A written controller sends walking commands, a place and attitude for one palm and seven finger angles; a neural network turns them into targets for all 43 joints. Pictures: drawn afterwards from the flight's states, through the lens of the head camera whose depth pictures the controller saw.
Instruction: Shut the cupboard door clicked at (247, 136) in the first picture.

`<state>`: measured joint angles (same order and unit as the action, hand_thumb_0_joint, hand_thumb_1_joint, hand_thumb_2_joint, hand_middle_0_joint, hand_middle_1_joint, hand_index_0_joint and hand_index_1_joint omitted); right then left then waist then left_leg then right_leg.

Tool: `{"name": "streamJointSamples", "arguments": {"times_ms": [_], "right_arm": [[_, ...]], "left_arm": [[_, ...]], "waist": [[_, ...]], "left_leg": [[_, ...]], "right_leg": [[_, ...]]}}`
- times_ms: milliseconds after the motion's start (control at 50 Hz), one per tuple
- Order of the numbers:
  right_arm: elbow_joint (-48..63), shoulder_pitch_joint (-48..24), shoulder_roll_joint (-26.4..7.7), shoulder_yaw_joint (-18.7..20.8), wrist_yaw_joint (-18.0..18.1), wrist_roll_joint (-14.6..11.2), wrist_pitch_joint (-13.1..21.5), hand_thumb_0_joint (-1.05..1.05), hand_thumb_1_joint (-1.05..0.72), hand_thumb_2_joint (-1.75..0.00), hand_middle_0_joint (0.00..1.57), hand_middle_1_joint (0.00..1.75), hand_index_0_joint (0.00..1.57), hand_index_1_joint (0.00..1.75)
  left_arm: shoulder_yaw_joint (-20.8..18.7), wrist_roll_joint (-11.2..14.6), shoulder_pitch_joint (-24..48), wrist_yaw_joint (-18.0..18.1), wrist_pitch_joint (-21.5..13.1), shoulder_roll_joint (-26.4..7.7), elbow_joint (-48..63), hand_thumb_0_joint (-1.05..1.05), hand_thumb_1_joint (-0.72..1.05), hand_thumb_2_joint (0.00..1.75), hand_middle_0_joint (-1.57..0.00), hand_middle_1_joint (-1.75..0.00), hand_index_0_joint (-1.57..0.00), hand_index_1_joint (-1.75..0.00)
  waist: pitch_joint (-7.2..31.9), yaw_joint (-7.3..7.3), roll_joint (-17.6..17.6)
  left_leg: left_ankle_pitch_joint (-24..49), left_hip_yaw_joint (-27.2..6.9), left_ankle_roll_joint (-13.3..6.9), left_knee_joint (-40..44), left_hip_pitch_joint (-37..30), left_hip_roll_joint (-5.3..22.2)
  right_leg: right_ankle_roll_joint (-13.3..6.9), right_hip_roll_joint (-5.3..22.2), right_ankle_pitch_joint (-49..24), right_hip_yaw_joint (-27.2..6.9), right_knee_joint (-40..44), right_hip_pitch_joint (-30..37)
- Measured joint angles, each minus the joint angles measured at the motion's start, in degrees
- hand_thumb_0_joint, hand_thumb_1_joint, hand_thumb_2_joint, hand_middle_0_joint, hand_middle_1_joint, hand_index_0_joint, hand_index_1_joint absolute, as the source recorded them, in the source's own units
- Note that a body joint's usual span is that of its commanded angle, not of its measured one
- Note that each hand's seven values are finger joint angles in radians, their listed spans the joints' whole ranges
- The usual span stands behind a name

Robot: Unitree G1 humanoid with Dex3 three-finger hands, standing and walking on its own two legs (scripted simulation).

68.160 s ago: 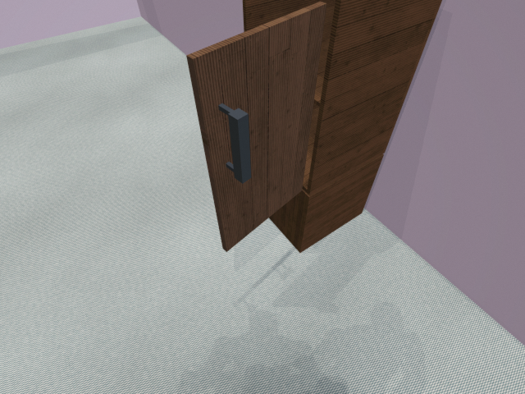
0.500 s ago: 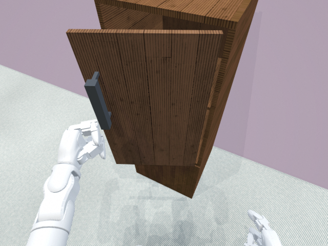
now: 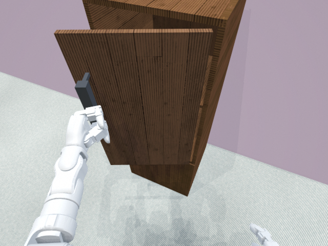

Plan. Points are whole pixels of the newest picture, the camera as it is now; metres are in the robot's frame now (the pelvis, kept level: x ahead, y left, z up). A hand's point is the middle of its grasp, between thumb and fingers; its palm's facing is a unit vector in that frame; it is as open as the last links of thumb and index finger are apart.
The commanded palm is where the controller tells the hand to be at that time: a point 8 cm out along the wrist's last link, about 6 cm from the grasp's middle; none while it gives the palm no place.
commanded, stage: bring the fist close to the handle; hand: left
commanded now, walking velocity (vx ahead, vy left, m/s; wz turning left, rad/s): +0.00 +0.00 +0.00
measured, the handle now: (93, 102) +0.47 +0.21 +0.09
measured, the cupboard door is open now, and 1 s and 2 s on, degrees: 25 14 0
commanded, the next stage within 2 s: push the door shut along its arc in 0.20 s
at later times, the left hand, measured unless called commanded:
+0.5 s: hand (104, 126) +0.38 +0.16 +0.09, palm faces +0.02 -1.00 -0.04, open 3.1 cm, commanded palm +0.37 +0.22 +0.09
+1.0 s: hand (109, 107) +0.45 +0.16 +0.10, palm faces -0.12 -0.99 -0.02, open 3.1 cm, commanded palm +0.44 +0.21 +0.09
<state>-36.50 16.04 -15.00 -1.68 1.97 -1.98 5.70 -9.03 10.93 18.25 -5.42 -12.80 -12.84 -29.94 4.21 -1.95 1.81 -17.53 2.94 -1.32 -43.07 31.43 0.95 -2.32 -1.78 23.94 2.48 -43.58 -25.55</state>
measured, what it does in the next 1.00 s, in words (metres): stands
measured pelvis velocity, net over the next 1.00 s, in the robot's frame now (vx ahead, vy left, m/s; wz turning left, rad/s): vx -0.01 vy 0.01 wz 0.01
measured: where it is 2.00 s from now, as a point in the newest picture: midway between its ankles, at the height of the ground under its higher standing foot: outside the picture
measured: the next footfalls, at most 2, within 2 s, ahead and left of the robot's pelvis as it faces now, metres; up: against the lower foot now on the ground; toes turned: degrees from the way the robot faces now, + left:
none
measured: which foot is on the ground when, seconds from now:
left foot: down 0.00-1.00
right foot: down 0.00-1.00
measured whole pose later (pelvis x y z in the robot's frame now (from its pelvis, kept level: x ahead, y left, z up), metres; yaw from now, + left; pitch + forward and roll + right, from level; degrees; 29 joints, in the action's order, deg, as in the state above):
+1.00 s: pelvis -0.01 +0.01 -0.01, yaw +1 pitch +11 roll -2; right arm -39.3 20.4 -16.4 -1.2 2.1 -1.8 3.7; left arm -11.6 10.3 45.6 -15.8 -18.2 -21.6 -60.8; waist 4.2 -6.0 1.7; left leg -18.2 1.8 -2.2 -48.6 41.8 0.9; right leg -1.7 -1.7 24.3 3.7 -47.8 -34.8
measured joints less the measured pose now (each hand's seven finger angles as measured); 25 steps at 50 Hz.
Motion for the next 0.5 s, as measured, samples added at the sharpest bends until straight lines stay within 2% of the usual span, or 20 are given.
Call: {"name": "streamJointSamples", "arguments": {"times_ms": [180, 360, 500], "right_arm": [[-0.1, 0.6, 0.0, 0.3, 0.1, 0.0, -0.7, 0.01, -0.90, -0.90, 0.20, 0.30, 0.20, 0.30], [0.0, -0.1, -0.1, 0.2, 0.0, -0.1, -0.7, 0.01, -0.90, -0.90, 0.20, 0.30, 0.20, 0.30], [-0.3, -1.5, 0.1, -0.4, 0.8, -0.2, -0.7, 0.01, -0.90, -0.90, 0.20, 0.30, 0.20, 0.30]], "left_arm": [[-0.8, 0.0, -0.1, 0.2, -1.8, -0.7, -0.9, 0.01, 0.90, 0.90, -1.30, -1.50, -1.30, -1.50], [0.2, 0.1, -0.3, 0.0, -1.7, 0.1, -0.9, 0.01, 0.90, 0.90, -1.30, -1.50, -1.30, -1.50], [-0.1, -0.4, 6.3, -1.8, -2.1, -2.2, -7.9, 0.01, 0.90, 0.90, -1.30, -1.50, -1.30, -1.50]], "waist": [[-0.4, -0.13, 0.1], [-0.1, 0.17, 0.3], [-1.0, -0.48, -0.1]], "left_leg": [[0.1, 0.0, 0.1, 0.0, 0.0, 0.2], [0.3, -0.1, -0.1, 0.2, -0.2, 0.0], [0.4, -0.7, 0.0, -0.5, 0.9, 0.0]], "right_leg": [[-0.1, -0.2, -0.2, 0.0, 0.2, 0.1], [0.0, -0.1, -0.3, 0.1, 0.3, 0.3], [-0.1, -0.1, -0.4, 0.7, -0.1, -0.5]]}}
